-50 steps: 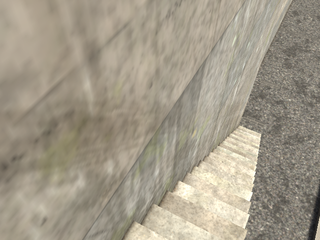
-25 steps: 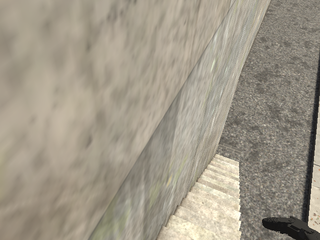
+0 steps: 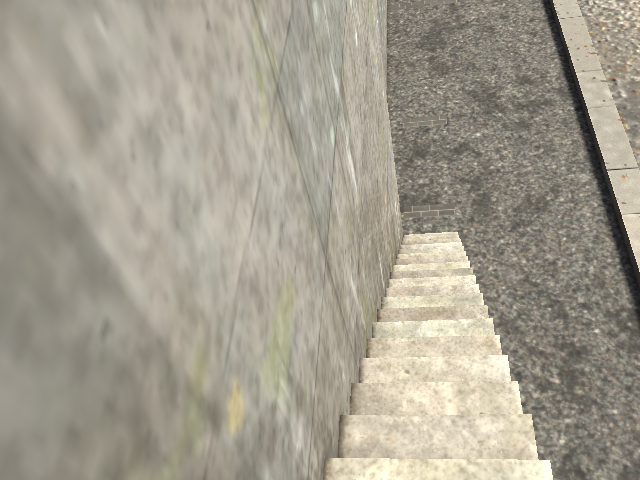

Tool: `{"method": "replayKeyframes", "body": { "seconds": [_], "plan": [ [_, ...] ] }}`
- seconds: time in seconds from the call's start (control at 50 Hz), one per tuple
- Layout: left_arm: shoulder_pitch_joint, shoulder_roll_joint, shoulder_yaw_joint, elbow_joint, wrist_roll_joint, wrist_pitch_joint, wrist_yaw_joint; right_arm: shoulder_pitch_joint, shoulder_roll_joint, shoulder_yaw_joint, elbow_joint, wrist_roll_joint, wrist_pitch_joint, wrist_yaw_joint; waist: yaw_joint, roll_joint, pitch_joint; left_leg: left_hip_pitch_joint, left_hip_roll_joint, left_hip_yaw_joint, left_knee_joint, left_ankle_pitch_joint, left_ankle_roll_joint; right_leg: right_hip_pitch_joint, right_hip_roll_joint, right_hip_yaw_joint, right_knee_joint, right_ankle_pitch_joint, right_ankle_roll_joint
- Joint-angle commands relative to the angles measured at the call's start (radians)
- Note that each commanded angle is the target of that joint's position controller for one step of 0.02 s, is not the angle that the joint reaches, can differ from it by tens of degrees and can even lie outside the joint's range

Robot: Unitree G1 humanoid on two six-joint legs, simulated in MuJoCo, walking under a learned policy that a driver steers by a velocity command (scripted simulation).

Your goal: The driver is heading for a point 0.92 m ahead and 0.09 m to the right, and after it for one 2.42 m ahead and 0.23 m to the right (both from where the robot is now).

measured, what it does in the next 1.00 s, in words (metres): goes down: right foot 0.42 m lower, then left foot 0.26 m lower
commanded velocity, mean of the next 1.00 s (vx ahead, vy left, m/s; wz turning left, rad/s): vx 0.01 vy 0.00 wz -0.36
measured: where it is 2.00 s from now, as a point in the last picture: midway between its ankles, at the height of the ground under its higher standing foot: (449, 369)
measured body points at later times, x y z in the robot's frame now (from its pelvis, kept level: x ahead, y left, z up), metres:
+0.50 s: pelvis +0.46 -0.08 -0.35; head +0.43 -0.03 +0.09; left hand +0.55 +0.14 -0.51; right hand +0.53 -0.33 -0.46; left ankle +0.43 +0.03 -1.04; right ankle +0.55 -0.27 -0.98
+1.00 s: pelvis +0.77 -0.18 -0.76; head +0.78 -0.18 -0.31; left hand +0.92 +0.03 -0.87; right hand +0.79 -0.47 -0.88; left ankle +0.78 +0.00 -1.18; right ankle +0.76 -0.23 -1.48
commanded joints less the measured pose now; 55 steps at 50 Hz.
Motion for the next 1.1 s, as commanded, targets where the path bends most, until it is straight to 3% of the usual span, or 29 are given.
{"method": "replayKeyframes", "body": {
  "seconds": [0.02,0.04,0.06,0.08,0.12,0.16,0.18,0.2,0.22,0.28,0.38,0.4,0.42,0.48,0.5,0.6,0.64,0.68,0.7,0.72,0.76,0.8,0.82,0.86,0.92,0.96,1.0,1.02,1.1],
  "plan": [
    [0.576,0.313,0.114,0.276,-0.083,0.018,0.106,-0.233,-0.165,-0.026,-0.153,-0.137,0.022,-0.001,0.265,-0.942,0.315,-0.756,-0.394,0.116,0.284,-0.292,-0.001,0.833,0.191,-0.041,-0.625,1.016,-0.110],
    [0.805,0.283,0.089,0.303,0.010,0.034,0.105,-0.209,-0.097,0.011,-0.132,-0.099,0.025,0.017,0.317,-0.945,0.093,-0.777,-0.324,0.114,0.548,-0.469,-0.012,1.217,0.041,-0.114,-0.518,1.460,-0.134],
    [0.741,0.392,0.114,0.214,0.010,0.040,0.165,-0.352,-0.100,0.028,-0.317,-0.075,0.014,0.081,0.301,-1.218,-0.204,-1.074,-0.353,-0.204,0.411,-0.214,0.022,1.555,0.017,0.299,-0.304,0.766,-0.228],
    [0.520,0.447,0.146,0.077,0.020,0.051,0.215,-0.454,-0.139,0.043,-0.336,-0.081,-0.003,0.134,0.322,-1.043,-0.405,-1.106,-0.250,-0.346,0.151,0.070,0.133,1.539,-0.051,0.645,-0.322,-0.079,-0.242],
    [0.646,0.160,0.084,0.098,0.002,0.094,0.263,-0.632,-0.124,0.054,-0.305,-0.124,0.011,0.169,0.374,-0.516,-0.260,-1.103,-0.223,-0.362,-0.275,0.178,0.200,1.390,0.059,0.657,-0.263,-0.007,-0.227],
    [0.399,0.039,0.052,-0.019,0.042,0.162,0.269,-0.564,-0.063,0.070,-0.298,-0.101,-0.016,0.168,0.183,-0.233,-0.216,-0.840,-0.216,-0.351,-0.655,0.460,0.249,1.012,0.018,0.712,-0.256,0.231,-0.353],
    [0.321,0.011,0.049,-0.068,0.004,0.148,0.299,-0.593,-0.134,0.041,-0.321,-0.100,-0.027,0.169,0.187,-0.248,-0.183,-0.667,-0.140,-0.410,-0.962,0.651,0.286,0.745,0.087,0.706,-0.192,-0.033,-0.328],
    [0.094,-0.028,0.041,-0.148,-0.046,0.139,0.300,-0.530,-0.125,0.047,-0.333,-0.049,-0.033,0.167,0.091,0.160,-0.033,-0.106,-0.155,-0.311,-1.694,1.104,0.247,0.229,0.260,0.452,-0.137,-0.716,-0.258],
    [0.134,-0.003,0.049,-0.045,-0.040,0.134,0.273,-0.431,0.066,0.070,-0.272,-0.052,-0.009,0.179,0.044,0.264,-0.075,0.502,-0.254,-0.253,-1.568,1.419,0.240,-0.190,0.352,0.489,-0.131,-1.303,-0.246],
    [0.094,0.012,0.075,-0.029,-0.119,0.129,0.279,-0.152,-0.012,0.026,-0.240,0.004,0.045,0.163,-0.063,0.059,0.093,0.483,-0.095,-0.373,-2.003,1.801,0.173,-0.083,0.401,0.296,0.257,-1.611,-0.208],
    [0.016,-0.142,0.020,-0.111,-0.079,0.154,0.233,-0.014,-0.079,0.043,-0.194,-0.002,0.072,0.190,-0.109,0.059,0.109,0.479,0.054,-0.257,-1.746,1.516,0.244,-0.505,0.303,-0.015,0.924,-1.522,-0.233],
    [0.211,-0.186,0.009,-0.025,-0.085,0.157,0.229,0.019,-0.066,0.071,-0.137,0.022,0.070,0.184,-0.042,0.202,0.181,0.341,-0.054,0.003,-1.617,1.663,0.111,-0.565,0.286,-0.061,0.867,-1.329,-0.266],
    [0.405,-0.278,-0.019,-0.127,-0.074,0.171,0.203,-0.300,-0.314,-0.023,-0.052,0.059,0.055,0.190,0.304,0.836,0.144,0.000,0.261,-0.279,-1.702,1.237,0.398,-0.384,0.034,-0.041,0.481,-1.179,-0.247],
    [0.469,-0.090,0.004,0.064,-0.048,0.113,0.196,-0.614,0.034,0.088,-0.153,-0.032,0.004,0.177,0.328,0.321,0.180,-0.713,0.013,0.041,-1.308,0.939,0.260,0.135,0.163,-0.190,0.355,-0.479,-0.164],
    [0.497,-0.034,0.011,0.104,-0.031,0.076,0.175,-0.538,0.125,0.129,-0.158,0.009,-0.020,0.158,0.318,0.134,0.227,-0.880,-0.071,0.192,-1.171,0.611,0.190,0.357,0.196,-0.270,0.078,0.007,-0.132],
    [0.306,-0.043,0.014,0.032,-0.060,0.093,0.110,-0.405,-0.031,0.086,-0.227,0.047,-0.014,0.105,0.225,0.040,0.127,-0.804,0.007,0.020,-0.757,0.017,0.201,0.615,-0.031,-0.064,-0.160,0.279,-0.185],
    [0.440,-0.014,0.019,0.117,-0.018,0.086,0.114,-0.168,-0.010,0.078,-0.143,0.069,0.024,0.136,0.203,0.033,0.107,-0.461,-0.089,0.013,-0.187,-0.017,0.205,0.274,-0.075,0.123,-0.420,-0.127,-0.212],
    [-0.028,0.250,0.062,-0.026,-0.030,0.097,0.169,0.007,-0.006,0.087,-0.254,-0.015,0.080,0.193,-0.054,-0.504,0.189,-0.988,-0.276,0.099,-0.481,0.361,0.218,0.606,0.065,0.149,-0.547,-0.946,0.059],
    [-0.078,0.288,0.082,-0.099,-0.051,0.137,0.208,-0.082,0.041,0.133,-0.311,0.055,0.083,0.205,0.024,-0.794,0.002,-0.937,-0.186,-0.023,-0.892,0.532,0.258,0.548,-0.116,0.379,-0.642,-1.521,-0.081],
    [-0.146,0.111,0.032,-0.169,-0.041,0.149,0.252,-0.078,-0.086,0.118,-0.263,0.077,0.078,0.222,0.038,-0.633,0.014,-0.939,-0.229,-0.145,-1.023,0.690,0.292,0.689,-0.097,0.294,-0.590,-1.425,0.003],
    [-0.246,0.032,0.026,-0.223,0.037,0.169,0.217,0.410,-0.060,0.129,-0.029,-0.064,0.094,0.226,-0.166,-0.665,-0.108,-0.219,-0.379,0.331,-1.364,0.296,0.329,0.657,0.045,-0.049,-0.894,-0.550,0.091],
    [-0.412,-0.040,0.022,-0.328,0.022,0.143,0.201,0.328,-0.021,0.078,-0.048,0.012,0.072,0.197,-0.225,0.056,0.033,-0.035,-0.299,-0.104,-0.983,0.580,0.476,-0.037,0.144,-0.106,-0.015,-1.058,-0.040],
    [-0.423,-0.027,0.006,-0.416,-0.031,0.120,0.188,0.045,-0.052,0.068,-0.154,-0.021,0.081,0.155,-0.071,0.174,0.085,-0.290,-0.238,-0.477,-1.082,0.387,0.561,-0.039,0.138,0.012,-0.090,-1.068,-0.055],
    [0.015,-0.054,-0.014,-0.283,-0.009,0.081,0.174,-0.179,-0.012,0.057,-0.212,0.003,0.131,0.099,0.153,-0.105,-0.024,-0.398,-0.327,-0.240,-0.729,0.403,0.336,0.497,0.039,-0.233,-0.695,0.113,-0.135],
    [0.344,0.013,-0.001,-0.186,-0.033,0.036,0.143,-0.416,-0.133,0.039,-0.310,0.021,0.125,0.107,0.406,-0.183,-0.230,-0.898,-0.395,-0.294,-0.003,-0.044,0.104,1.212,-0.195,-0.070,-0.271,0.067,-0.332],
    [0.191,0.027,-0.017,-0.181,0.004,0.042,0.154,-0.096,-0.050,0.062,-0.273,-0.008,0.095,0.161,0.123,-0.216,-0.174,-1.216,-0.288,-0.496,0.231,-0.040,0.144,1.087,-0.461,0.209,-0.166,0.125,-0.530],
    [0.181,0.115,0.032,-0.122,-0.012,0.069,0.178,-0.089,-0.060,0.050,-0.220,-0.013,0.101,0.153,0.061,0.171,-0.003,-1.206,-0.313,-0.323,0.197,0.272,0.187,0.760,-0.268,-0.036,-0.270,-0.101,-0.362],
    [0.104,0.241,0.059,-0.116,0.052,0.067,0.190,-0.118,-0.001,0.080,-0.300,-0.007,0.114,0.171,0.002,-0.007,-0.024,-1.185,-0.263,-0.327,-0.041,0.460,0.158,0.560,-0.421,0.122,-0.372,-0.434,-0.459],
    [-0.160,0.020,-0.025,-0.116,0.045,0.019,0.187,-0.094,-0.127,0.028,-0.260,-0.050,0.139,0.156,-0.080,0.093,0.050,-0.867,-0.196,-0.318,-0.440,0.942,0.215,0.200,-0.212,-0.026,-0.300,-0.588,-0.370]
  ]
}}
